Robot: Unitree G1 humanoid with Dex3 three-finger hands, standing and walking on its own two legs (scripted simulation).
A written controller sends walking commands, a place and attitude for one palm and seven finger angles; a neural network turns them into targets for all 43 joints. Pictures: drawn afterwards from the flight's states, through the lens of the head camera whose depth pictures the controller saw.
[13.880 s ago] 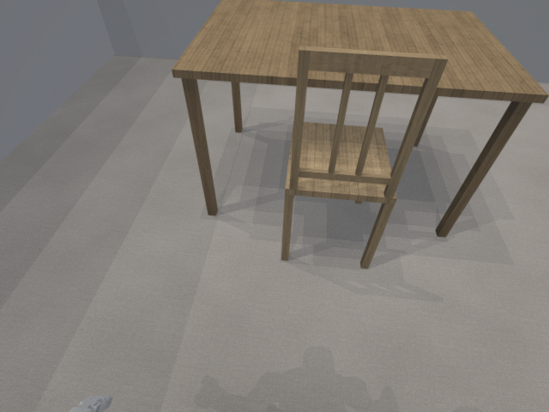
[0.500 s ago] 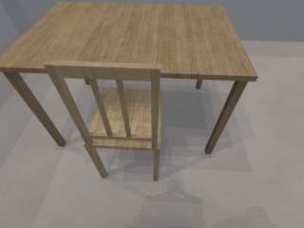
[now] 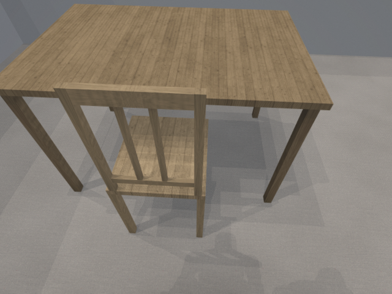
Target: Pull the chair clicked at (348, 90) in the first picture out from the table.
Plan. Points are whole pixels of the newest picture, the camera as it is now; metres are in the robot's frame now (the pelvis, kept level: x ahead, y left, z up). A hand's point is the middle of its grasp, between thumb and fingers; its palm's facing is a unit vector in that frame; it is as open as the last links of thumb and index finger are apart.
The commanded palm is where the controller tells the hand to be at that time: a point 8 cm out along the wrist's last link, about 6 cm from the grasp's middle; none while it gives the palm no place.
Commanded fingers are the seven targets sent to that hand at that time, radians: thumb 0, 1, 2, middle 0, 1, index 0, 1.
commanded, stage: look again from close up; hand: left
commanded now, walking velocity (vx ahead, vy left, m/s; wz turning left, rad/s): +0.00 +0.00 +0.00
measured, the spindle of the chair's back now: (130, 147) +0.52 +0.23 -0.08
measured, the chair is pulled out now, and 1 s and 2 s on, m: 0.00 0.00 0.00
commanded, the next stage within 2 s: shuffle to correct the standing spot in 0.08 s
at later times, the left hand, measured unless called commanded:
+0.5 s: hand out of the picture +0.01 +0.18 -0.18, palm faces +0.08 -0.98 -0.16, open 7.4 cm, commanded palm none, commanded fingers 0.00 0.90 0.90 -0.20 -0.30 -0.20 -0.30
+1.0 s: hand out of the picture +0.12 +0.23 -0.19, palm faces +0.03 -0.97 -0.23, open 7.4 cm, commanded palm none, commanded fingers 0.00 0.90 0.90 -0.20 -0.30 -0.20 -0.30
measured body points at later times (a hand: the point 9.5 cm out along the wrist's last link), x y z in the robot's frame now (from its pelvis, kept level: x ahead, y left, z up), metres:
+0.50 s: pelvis +0.05 +0.02 -0.01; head +0.05 +0.03 +0.44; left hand +0.01 +0.23 -0.17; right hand +0.02 -0.21 -0.16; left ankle +0.01 +0.11 -0.74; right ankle +0.01 -0.13 -0.74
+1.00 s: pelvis +0.07 +0.04 -0.01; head +0.11 +0.04 +0.43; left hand +0.12 +0.28 -0.17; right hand +0.09 -0.18 -0.17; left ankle +0.01 +0.11 -0.74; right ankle +0.06 -0.09 -0.74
